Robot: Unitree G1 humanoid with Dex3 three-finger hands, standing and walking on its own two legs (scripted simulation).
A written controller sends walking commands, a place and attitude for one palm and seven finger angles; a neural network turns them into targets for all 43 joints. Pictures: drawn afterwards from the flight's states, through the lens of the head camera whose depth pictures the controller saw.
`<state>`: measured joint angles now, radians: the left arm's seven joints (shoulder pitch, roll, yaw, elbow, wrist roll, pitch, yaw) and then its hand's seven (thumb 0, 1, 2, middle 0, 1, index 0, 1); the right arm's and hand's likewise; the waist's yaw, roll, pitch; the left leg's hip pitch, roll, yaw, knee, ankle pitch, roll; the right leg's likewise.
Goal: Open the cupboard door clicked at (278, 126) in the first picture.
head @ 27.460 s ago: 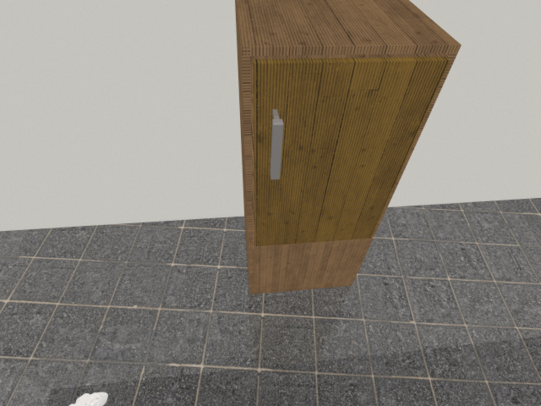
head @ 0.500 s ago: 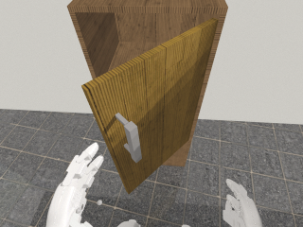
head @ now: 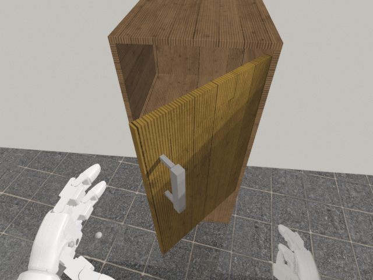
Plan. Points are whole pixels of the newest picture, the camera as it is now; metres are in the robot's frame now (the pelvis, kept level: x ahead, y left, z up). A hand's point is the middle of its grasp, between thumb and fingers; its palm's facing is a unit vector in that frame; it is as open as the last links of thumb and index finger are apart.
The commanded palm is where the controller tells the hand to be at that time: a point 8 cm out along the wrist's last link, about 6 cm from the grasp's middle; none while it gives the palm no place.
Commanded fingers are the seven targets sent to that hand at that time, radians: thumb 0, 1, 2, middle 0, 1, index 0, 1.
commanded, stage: draw the hand back to the body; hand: left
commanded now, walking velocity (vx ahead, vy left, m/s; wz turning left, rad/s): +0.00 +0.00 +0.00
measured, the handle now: (172, 184) +0.30 +0.06 +0.07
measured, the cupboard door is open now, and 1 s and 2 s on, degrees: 47 47 47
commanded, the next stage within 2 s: step back with the hand held close in 1.06 s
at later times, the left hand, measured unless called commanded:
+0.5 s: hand (36, 195) +0.20 +0.25 +0.18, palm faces +0.36 -0.85 -0.39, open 11.3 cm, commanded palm +0.15 +0.29 +0.19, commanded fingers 0.00 0.62 0.78 -0.19 -0.30 -0.19 -0.30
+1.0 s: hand (30, 193) +0.19 +0.24 +0.20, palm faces +0.43 -0.82 -0.38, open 7.5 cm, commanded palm +0.15 +0.29 +0.21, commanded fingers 0.00 0.90 0.90 -0.20 -0.30 -0.20 -0.30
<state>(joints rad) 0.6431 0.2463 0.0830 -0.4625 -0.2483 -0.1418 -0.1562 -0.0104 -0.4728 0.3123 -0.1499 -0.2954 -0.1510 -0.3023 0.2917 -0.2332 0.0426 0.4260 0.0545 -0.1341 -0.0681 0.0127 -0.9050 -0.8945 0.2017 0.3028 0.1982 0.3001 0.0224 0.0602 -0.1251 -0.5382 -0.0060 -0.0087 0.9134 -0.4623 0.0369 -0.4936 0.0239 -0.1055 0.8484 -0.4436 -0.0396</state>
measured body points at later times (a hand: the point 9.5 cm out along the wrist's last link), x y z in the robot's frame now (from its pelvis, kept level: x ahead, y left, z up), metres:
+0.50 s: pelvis +0.02 +0.02 +0.04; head +0.00 +0.00 +0.49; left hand +0.17 +0.29 +0.20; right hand +0.20 -0.19 -0.04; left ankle +0.00 +0.09 -0.70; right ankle +0.00 -0.10 -0.70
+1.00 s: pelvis +0.01 -0.01 +0.05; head -0.02 -0.03 +0.50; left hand +0.16 +0.29 +0.22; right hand +0.19 -0.23 -0.04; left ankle +0.00 +0.09 -0.70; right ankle +0.00 -0.10 -0.70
